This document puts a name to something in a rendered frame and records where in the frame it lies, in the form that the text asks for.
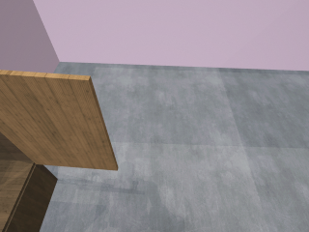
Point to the cupboard door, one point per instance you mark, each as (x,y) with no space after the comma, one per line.
(55,119)

